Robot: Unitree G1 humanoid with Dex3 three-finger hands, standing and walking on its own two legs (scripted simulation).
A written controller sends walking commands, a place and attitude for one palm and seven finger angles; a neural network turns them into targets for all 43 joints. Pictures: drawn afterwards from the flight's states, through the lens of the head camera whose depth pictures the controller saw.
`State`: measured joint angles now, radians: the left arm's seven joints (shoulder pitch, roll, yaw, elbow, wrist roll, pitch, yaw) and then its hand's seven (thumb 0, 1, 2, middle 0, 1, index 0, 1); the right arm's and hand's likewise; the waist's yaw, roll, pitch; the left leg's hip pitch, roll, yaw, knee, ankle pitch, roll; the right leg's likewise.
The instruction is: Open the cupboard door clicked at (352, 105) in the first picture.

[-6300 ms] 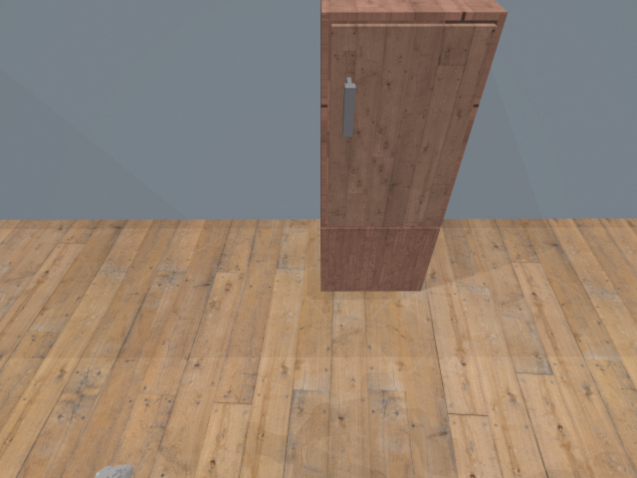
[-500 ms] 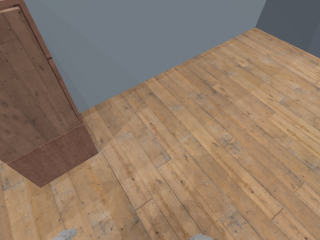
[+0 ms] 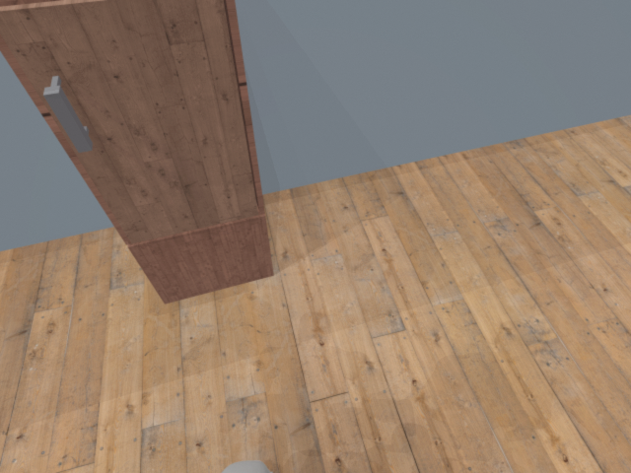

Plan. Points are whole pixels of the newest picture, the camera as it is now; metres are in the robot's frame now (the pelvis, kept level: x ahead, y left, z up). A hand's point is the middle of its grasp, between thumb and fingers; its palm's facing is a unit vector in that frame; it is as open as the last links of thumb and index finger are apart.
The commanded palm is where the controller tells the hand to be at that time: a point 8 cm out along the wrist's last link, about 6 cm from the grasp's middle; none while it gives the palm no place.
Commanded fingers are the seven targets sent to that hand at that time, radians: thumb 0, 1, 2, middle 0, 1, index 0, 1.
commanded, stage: turn to face it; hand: left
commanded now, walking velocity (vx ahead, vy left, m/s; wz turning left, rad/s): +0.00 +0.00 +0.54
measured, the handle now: (70, 114) +0.66 +0.50 +0.04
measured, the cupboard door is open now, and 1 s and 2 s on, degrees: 0 0 0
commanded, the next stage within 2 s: take the last steps up to it in 0.58 s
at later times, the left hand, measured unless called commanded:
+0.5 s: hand out of the picture +0.07 +0.23 -0.14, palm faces +0.21 -0.94 -0.26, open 7.4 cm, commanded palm none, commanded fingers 0.00 0.90 0.90 -0.20 -0.30 -0.20 -0.30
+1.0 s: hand out of the picture -0.12 +0.15 -0.15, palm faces +0.44 -0.87 -0.22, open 7.3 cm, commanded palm none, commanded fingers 0.00 0.90 0.90 -0.20 -0.30 -0.20 -0.30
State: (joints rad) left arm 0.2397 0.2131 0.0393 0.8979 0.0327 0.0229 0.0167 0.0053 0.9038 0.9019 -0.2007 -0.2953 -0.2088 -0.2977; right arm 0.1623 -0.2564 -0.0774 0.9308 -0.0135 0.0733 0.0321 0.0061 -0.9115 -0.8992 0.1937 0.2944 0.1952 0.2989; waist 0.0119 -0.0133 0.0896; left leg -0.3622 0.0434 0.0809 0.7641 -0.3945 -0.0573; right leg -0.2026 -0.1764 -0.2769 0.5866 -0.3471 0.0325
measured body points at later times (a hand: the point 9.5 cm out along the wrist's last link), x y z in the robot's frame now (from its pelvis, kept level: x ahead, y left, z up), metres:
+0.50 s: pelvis -0.01 +0.01 +0.01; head +0.01 +0.00 +0.46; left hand +0.06 +0.28 -0.12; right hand +0.09 -0.22 -0.15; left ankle +0.01 +0.12 -0.73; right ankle +0.02 -0.12 -0.71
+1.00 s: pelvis -0.01 +0.00 +0.02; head -0.01 +0.00 +0.47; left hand -0.14 +0.20 -0.13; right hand +0.13 -0.21 -0.14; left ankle -0.08 +0.13 -0.69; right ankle +0.02 -0.11 -0.73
